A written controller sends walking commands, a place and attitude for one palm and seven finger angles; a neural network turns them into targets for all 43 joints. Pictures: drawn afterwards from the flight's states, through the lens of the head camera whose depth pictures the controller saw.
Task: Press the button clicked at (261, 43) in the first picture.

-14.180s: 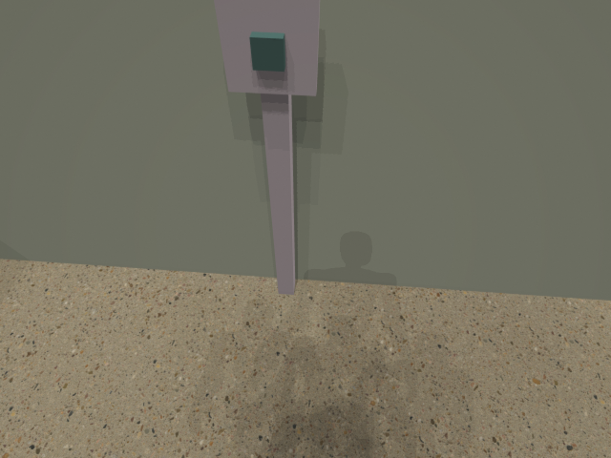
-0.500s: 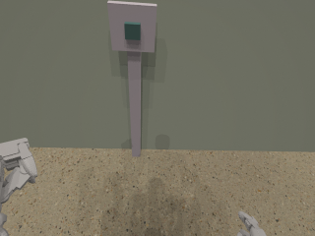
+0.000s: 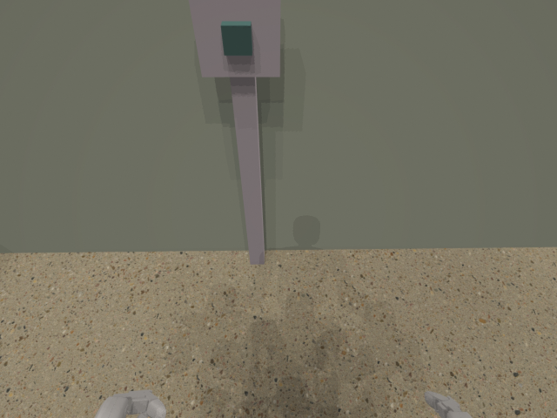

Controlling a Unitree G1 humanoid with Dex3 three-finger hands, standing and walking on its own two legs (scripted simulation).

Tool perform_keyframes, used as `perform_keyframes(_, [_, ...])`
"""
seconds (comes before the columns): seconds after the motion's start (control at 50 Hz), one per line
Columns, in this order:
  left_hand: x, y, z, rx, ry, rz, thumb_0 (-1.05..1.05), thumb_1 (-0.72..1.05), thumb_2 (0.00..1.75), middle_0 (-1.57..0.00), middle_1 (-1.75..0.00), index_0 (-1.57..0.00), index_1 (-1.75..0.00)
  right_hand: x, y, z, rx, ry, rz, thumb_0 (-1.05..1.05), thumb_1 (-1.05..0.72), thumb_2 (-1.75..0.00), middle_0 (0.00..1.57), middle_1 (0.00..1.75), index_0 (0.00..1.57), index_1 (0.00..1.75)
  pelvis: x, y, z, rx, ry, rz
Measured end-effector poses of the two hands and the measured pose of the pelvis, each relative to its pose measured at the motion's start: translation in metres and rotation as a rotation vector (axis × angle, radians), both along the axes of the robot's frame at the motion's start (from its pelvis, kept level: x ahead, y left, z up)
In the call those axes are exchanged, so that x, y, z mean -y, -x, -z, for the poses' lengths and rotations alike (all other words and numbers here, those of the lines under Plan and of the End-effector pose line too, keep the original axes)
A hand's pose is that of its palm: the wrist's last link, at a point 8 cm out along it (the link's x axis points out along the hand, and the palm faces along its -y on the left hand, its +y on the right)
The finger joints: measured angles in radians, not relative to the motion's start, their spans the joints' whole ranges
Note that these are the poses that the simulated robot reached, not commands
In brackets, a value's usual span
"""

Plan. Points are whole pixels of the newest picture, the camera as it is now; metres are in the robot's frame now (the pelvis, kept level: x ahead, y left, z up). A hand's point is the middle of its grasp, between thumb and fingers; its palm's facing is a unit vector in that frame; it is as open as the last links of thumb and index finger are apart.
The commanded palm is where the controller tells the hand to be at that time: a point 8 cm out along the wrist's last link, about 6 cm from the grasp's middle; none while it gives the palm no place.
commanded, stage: let the arm hang, fingers relaxed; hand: left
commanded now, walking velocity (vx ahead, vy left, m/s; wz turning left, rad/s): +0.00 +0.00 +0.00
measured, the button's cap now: (237, 38) +0.79 +0.12 +0.18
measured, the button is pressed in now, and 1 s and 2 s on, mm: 0 0 0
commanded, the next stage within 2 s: stand and wait in 0.88 s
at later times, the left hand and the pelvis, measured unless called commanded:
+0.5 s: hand out of the picture -0.03 +0.20 -0.16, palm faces +0.00 -0.97 -0.25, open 6.7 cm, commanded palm none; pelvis -0.01 +0.00 +0.01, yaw +0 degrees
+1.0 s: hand out of the picture +0.04 +0.18 -0.15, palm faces -0.02 -0.97 -0.24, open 7.4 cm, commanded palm none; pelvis +0.00 -0.02 +0.02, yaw -1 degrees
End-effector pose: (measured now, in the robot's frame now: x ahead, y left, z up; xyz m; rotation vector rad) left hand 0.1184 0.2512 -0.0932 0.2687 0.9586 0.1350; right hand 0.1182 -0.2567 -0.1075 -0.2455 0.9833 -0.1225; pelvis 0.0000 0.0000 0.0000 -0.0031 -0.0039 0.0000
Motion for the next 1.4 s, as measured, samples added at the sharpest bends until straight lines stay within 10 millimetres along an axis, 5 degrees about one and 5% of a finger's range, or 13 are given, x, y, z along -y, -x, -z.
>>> perform_keyframes(0.08, [0.02, 0.062, 0.038, -0.251, 0.064, -0.033, 0.02, 0.9, 0.9, -1.01, -1.24, -1.02, -1.21, 0.003, 0.041, 0.001, -0.144, 0.027, 0.034, 0.0, -0.9, -0.9, 0.2, 0.3, 0.2, 0.3, 0.002, 0.002, -0.006, 0.011, 0.006, -0.001])
perform_keyframes(0.2, [0.005, 0.131, 0.04, -0.44, 0.063, -0.128, 0.02, 0.9, 0.9, -0.81, -1.02, -0.81, -1.0, -0.005, 0.099, 0.01, -0.356, 0.011, 0.067, 0.0, -0.91, -0.9, 0.2, 0.3, 0.2, 0.3, 0.003, 0.003, -0.012, 0.012, 0.015, -0.01])
perform_keyframes(0.36, [-0.002, 0.169, 0.029, -0.55, 0.026, -0.159, 0.01, 0.91, 0.9, -0.53, -0.69, -0.53, -0.68, -0.025, 0.136, 0.024, -0.448, -0.062, 0.109, 0.0, -0.91, -0.9, 0.2, 0.3, 0.2, 0.3, 0.0, 0.005, -0.014, 0.025, 0.008, -0.001])
perform_keyframes(0.56, [0.014, 0.135, 0.031, -0.458, 0.041, -0.126, 0.01, 0.91, 0.9, -0.27, -0.38, -0.26, -0.38, -0.033, 0.138, 0.03, -0.424, -0.103, 0.131, 0.0, -0.9, -0.9, 0.2, 0.3, 0.2, 0.3, 0.003, 0.008, -0.014, 0.03, 0.001, 0.009])
perform_keyframes(0.82, [0.034, 0.086, 0.033, -0.354, 0.076, -0.077, 0.01, 0.91, 0.9, -0.21, -0.31, -0.2, -0.3, -0.014, 0.128, 0.025, -0.39, -0.071, 0.151, 0.0, -0.91, -0.9, 0.2, 0.3, 0.2, 0.3, 0.011, 0.004, -0.015, 0.027, 0.0, 0.014])
perform_keyframes(1.04, [0.019, 0.077, 0.026, -0.359, 0.028, -0.085, 0.01, 0.9, 0.9, -0.2, -0.3, -0.2, -0.3, 0.008, 0.11, 0.021, -0.376, -0.036, 0.143, 0.0, -0.91, -0.9, 0.2, 0.3, 0.2, 0.3, 0.017, -0.003, -0.017, 0.025, 0.0, 0.015])
perform_keyframes(1.4, [-0.002, 0.043, 0.011, -0.307, -0.041, -0.071, 0.01, 0.9, 0.9, -0.2, -0.3, -0.2, -0.3, 0.045, 0.053, 0.009, -0.282, 0.026, 0.102, 0.0, -0.9, -0.9, 0.2, 0.3, 0.2, 0.3, 0.025, -0.014, -0.02, 0.021, -0.003, 0.017])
